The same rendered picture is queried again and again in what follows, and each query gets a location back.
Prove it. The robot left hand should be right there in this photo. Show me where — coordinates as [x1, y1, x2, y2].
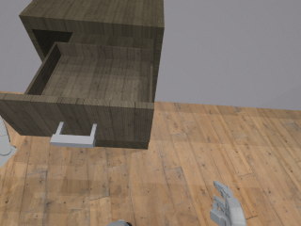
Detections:
[0, 116, 17, 169]

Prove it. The drawer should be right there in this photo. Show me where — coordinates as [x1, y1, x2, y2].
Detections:
[0, 41, 154, 142]

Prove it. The handle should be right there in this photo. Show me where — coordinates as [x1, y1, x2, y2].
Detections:
[50, 121, 98, 149]

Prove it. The cabinet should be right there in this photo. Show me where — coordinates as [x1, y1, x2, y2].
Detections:
[19, 0, 165, 150]

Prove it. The robot right hand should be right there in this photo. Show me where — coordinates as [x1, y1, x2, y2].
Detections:
[210, 180, 247, 226]

